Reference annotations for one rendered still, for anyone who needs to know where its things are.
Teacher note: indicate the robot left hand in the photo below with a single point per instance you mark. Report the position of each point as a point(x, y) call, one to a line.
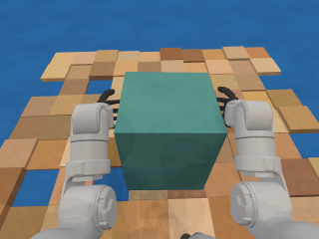
point(104, 96)

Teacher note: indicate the left robot upper arm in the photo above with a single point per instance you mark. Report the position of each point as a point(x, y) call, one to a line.
point(86, 212)

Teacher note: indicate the right robot forearm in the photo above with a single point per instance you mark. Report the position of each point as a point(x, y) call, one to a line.
point(255, 140)

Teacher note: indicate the carton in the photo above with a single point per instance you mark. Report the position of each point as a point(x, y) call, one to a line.
point(169, 130)

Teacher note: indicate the right robot upper arm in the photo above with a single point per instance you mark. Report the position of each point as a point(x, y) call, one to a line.
point(265, 210)

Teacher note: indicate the left robot forearm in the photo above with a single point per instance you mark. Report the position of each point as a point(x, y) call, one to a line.
point(89, 137)

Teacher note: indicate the robot right hand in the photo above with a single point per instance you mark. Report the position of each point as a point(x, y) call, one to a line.
point(231, 96)

